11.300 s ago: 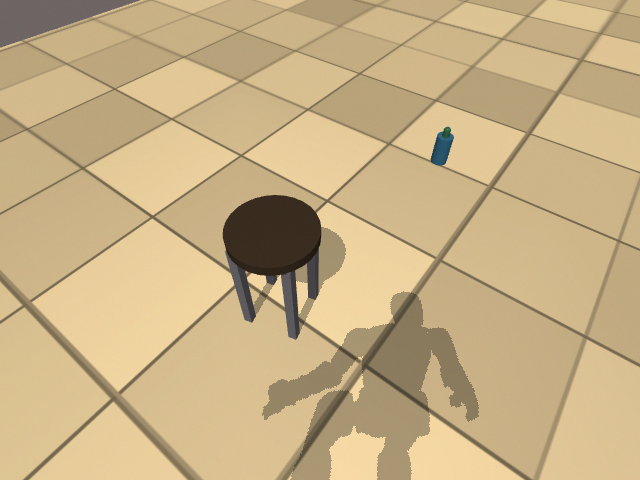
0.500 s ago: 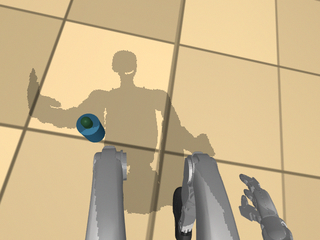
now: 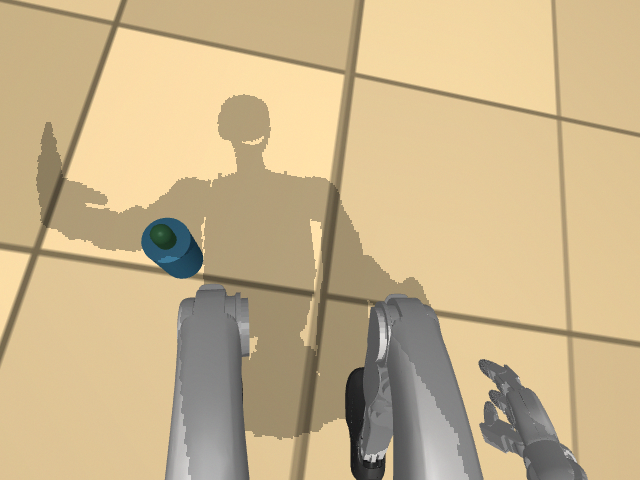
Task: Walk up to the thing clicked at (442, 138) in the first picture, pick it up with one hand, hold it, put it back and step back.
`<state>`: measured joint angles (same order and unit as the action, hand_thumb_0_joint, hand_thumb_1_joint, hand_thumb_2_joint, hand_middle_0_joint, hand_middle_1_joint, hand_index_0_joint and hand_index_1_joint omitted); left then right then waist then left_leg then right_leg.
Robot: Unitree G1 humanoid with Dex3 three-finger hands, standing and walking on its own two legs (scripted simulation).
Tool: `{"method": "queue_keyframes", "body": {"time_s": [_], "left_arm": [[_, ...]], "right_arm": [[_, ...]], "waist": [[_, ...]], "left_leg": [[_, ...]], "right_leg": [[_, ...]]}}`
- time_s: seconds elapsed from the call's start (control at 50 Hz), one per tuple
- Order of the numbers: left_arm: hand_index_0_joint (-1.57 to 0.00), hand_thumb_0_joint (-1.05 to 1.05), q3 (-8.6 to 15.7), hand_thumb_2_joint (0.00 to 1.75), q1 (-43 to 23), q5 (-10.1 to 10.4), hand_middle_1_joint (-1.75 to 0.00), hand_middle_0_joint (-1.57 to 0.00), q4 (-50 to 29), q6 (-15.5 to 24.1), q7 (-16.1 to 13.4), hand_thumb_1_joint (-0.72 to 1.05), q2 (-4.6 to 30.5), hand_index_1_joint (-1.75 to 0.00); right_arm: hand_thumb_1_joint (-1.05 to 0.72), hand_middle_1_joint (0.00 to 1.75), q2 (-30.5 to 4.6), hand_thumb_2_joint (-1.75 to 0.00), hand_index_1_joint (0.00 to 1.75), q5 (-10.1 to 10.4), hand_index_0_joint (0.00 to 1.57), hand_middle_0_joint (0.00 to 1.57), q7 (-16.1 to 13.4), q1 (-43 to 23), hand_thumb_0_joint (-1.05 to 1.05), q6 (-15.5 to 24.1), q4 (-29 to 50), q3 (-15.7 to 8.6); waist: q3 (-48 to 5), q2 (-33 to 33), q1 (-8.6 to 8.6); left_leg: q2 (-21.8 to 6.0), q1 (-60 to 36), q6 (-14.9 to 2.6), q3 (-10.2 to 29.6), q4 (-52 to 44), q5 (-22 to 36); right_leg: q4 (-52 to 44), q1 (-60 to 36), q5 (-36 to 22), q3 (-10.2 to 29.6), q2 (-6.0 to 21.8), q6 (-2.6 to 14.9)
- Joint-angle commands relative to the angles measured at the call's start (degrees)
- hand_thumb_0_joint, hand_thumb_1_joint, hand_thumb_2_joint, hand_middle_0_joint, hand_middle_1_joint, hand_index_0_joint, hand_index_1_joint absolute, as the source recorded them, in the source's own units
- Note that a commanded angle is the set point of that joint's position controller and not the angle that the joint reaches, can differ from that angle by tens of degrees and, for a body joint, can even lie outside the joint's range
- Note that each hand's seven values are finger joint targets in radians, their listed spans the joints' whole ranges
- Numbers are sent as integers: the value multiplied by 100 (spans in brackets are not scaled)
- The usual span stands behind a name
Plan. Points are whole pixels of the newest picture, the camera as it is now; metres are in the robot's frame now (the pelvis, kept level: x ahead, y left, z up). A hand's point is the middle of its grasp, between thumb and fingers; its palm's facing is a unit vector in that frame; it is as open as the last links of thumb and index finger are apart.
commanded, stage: go down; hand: left
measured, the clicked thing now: (172, 247) +0.42 +0.26 -0.31
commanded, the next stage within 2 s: approach in 0.36 s
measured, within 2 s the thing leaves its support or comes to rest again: neither
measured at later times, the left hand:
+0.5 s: hand out of the picture +0.32 +0.45 +0.00, palm faces +0.29 -0.95 -0.10, open 17.7 cm
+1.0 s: hand (71, 264) +0.35 +0.37 -0.19, palm faces +0.22 -0.97 +0.07, open 17.6 cm
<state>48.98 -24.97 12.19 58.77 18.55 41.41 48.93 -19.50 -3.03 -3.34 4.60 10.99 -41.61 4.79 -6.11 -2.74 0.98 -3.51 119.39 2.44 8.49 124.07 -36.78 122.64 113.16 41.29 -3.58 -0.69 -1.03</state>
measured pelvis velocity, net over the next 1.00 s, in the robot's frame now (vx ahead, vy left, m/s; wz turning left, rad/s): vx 0.00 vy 0.00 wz -0.09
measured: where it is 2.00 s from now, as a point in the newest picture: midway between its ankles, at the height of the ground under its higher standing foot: (294, 441)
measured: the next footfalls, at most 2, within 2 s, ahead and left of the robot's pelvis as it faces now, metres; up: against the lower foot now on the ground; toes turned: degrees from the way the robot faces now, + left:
none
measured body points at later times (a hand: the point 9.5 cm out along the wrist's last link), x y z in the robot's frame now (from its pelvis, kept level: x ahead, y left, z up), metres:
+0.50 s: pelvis +0.00 +0.00 -0.01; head +0.20 +0.07 +0.38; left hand +0.30 +0.50 +0.01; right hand +0.18 -0.27 -0.12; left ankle +0.09 +0.14 -0.37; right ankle +0.09 -0.13 -0.37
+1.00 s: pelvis +0.00 +0.00 -0.10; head +0.22 +0.12 +0.28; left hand +0.34 +0.42 -0.19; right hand +0.21 -0.25 -0.17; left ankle +0.09 +0.14 -0.37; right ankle +0.09 -0.13 -0.37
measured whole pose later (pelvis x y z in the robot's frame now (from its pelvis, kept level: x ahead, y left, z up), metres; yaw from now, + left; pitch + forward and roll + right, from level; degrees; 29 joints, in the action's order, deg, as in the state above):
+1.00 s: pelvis +0.00 +0.00 -0.10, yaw -5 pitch +24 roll -9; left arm 47.8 -28.5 18.0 70.2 42.8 42.3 43.8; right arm -19.5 -10.1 -0.1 -6.3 10.8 -39.4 13.0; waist 4.0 -10.8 5.6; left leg -3.4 128.9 3.6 14.6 143.7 -39.4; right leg 139.4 121.8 42.1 -6.2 -3.7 -2.1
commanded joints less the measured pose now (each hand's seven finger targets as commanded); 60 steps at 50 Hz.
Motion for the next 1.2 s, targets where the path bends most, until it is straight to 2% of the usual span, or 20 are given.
{"method": "queue_keyframes", "body": {"time_s": [0.0, 0.04, 0.06, 0.14, 0.2, 0.3, 0.34, 0.4, 0.46, 0.52, 0.56, 0.7, 0.8, 0.86, 0.9, 0.96, 1.02, 1.08, 1.14, 1.18], "left_arm": [[-4, 0, 449, 8, -789, 195, -7, -3, -959, 360, 9, -59, 2599, -7], [-4, 0, 499, 8, -668, 213, -8, -3, -859, 338, 20, -61, 2566, -8], [-4, 0, 604, 8, -704, 230, -8, -3, -986, 342, 12, -61, 2745, -8], [-4, 0, 447, 7, -574, 247, -7, -3, -864, 308, 60, -61, 2414, -6], [-4, 0, 595, 8, -766, 246, -8, -4, -1122, 349, 28, -61, 2719, -8], [-4, 0, 555, 7, -786, 313, -7, -4, -1061, 413, 54, -61, 2537, -7], [-4, 0, 696, 7, -850, 318, -7, -4, -1221, 436, 53, -61, 2820, -6], [-4, 0, 554, 8, -578, 357, -7, -3, -963, 377, 107, -61, 2492, -7], [-7, 0, 645, 0, -578, 426, -6, -8, -1136, 386, 139, -61, 2569, -6], [-7, 0, 384, 0, -303, 555, -5, -7, -689, 446, 212, -61, 1835, -5], [-8, 0, 295, 0, -389, 671, -7, -7, -482, 647, 252, -61, 1528, -6], [-7, 0, 54, 0, -1069, 883, -7, -7, 18, 1936, 377, -61, 1282, -6], [-8, 0, -4, 1, -1060, 932, -8, -7, 9, 2549, 350, -61, 1367, -8], [-8, 0, 261, 3, -1151, 907, -9, -7, 183, 2758, 190, -61, 1831, -9], [-8, 0, 239, 4, -1048, 871, -10, -7, 379, 2846, 100, -61, 1795, -10], [-8, 0, 152, 5, -901, 709, -11, -8, -141, 3012, -65, -61, 1752, -11], [-8, 0, -360, 4, -486, 727, -11, -7, 369, 3103, -81, -61, 870, -10], [-7, 0, -352, 5, -1006, 769, -11, -7, 152, 3397, -208, -61, 1098, -11], [-8, 0, -852, 6, -1157, 831, -12, -6, 701, 3628, -344, -61, 457, -10], [-8, 0, -760, 7, -1174, 795, -12, -6, 731, 3805, -567, -61, 677, -10]], "right_arm": [[-89, 30, -1335, -90, 30, 36, 20, 20, -125, 590, 0, 154, 406, -472], [-89, 30, -1335, -90, 30, 39, 20, 20, -108, 626, 0, 148, 381, -459], [-89, 30, -1346, -90, 30, 37, 20, 20, -98, 653, 0, 142, 386, -443], [-90, 30, -1339, -90, 30, 48, 20, 20, -83, 678, 0, 117, 315, -458], [-90, 30, -1366, -90, 30, 57, 20, 20, -75, 663, 0, 90, 380, -459], [-90, 30, -1326, -90, 30, 46, 20, 20, -57, 630, 0, 92, 316, -459], [-90, 30, -1356, -90, 30, 46, 20, 20, -60, 625, 0, 91, 360, -455], [-89, 30, -1332, -90, 30, 45, 20, 20, -52, 636, 0, 87, 336, -461], [-90, 30, -1355, -90, 30, 61, 20, 20, -52, 550, 0, 98, 425, -470], [-90, 30, -1302, -90, 30, 69, 20, 20, -20, 538, 0, 118, 339, -475], [-90, 30, -1275, -90, 30, 67, 20, 20, 0, 407, 0, 171, 336, -447], [-90, 30, -1357, -89, 30, -201, 20, 20, 70, -32, 0, 368, 417, -241], [-90, 30, -1514, -89, 30, -410, 20, 20, 124, -280, 0, 297, 510, -47], [-91, 30, -1570, -90, 30, -543, 20, 20, 168, -463, 0, 182, 507, 145], [-90, 30, -1616, -90, 30, -638, 20, 20, 190, -622, 0, 80, 511, 273], [-91, 30, -1631, -90, 30, -793, 20, 20, 230, -687, 0, -47, 483, 360], [-91, 30, -1655, -90, 30, -883, 20, 20, 293, -871, 0, -113, 482, 443], [-91, 30, -1757, -90, 30, -947, 20, 20, 310, -946, 0, -196, 461, 545], [-91, 30, -1780, -90, 30, -1025, 20, 20, 342, -1152, 0, -257, 516, 749], [-90, 30, -1815, -90, 30, -1080, 20, 20, 356, -1232, 0, -303, 547, 838]], "waist": [[-3223, 1425, -266], [-3278, 1369, -299], [-3459, 1404, -368], [-3336, 1453, -288], [-3414, 1561, -344], [-3328, 1385, -266], [-3437, 1485, -328], [-3316, 1288, -293], [-3481, 1307, -332], [-3031, 1093, -208], [-2696, 959, -86], [-2552, 648, 212], [-2749, 1140, 150], [-2827, 1444, 16], [-2719, 1645, 16], [-2767, 2128, -26], [-2551, 1906, 279], [-2630, 1873, 452], [-2255, 1512, 772], [-2135, 1429, 714]], "left_leg": [[54, -2746, -332, -453, -1606, 118], [52, -2704, -330, -443, -1569, 233], [69, -2746, -329, -472, -1519, 395], [61, -2877, -316, -424, -1493, 599], [47, -2894, -308, -403, -1482, 599], [64, -2714, -339, -476, -1324, 531], [67, -2693, -338, -496, -1339, 535], [72, -2551, -339, -524, -1303, 527], [76, -2568, -347, -527, -1252, 631], [75, -2368, -347, -479, -1200, 514], [75, -2097, -356, -410, -1094, 309], [55, -1573, -344, -430, -345, 121], [-16, -1830, -244, -365, -93, 113], [-54, -1871, -205, -352, 111, 233], [-85, -1894, -175, -314, 196, 300], [-133, -2148, -108, -238, 245, 487], [-152, -2099, -96, -134, 527, 691], [-173, -2182, -77, 23, 742, 897], [-192, -1936, -95, 186, 950, 818], [-171, -1726, -115, 191, 1031, 655]], "right_leg": [[-1419, -1148, -330, -194, -169, 332], [-1321, -1206, -443, -234, -176, 327], [-1299, -1310, -567, -220, -174, 332], [-1170, -1057, -735, -286, -176, 351], [-1116, -1051, -769, -280, -179, 355], [-1170, -1025, -664, -237, -182, 332], [-1164, -1157, -665, -213, -174, 330], [-1233, -1223, -616, -185, -176, 309], [-1223, -1285, -711, -172, -171, 309], [-1111, -951, -649, -270, -201, 324], [-977, -673, -505, -333, -221, 333], [-621, -588, -389, -359, -295, 300], [-198, -504, -424, -514, -345, 314], [62, -540, -551, -563, -378, 307], [259, -492, -651, -643, -400, 309], [437, -455, -815, -740, -437, 326], [544, -395, -1015, -838, -472, 306], [716, -414, -1190, -961, -491, 280], [800, -407, -1186, -1089, -518, 245], [771, -497, -1101, -1111, -532, 221]]}}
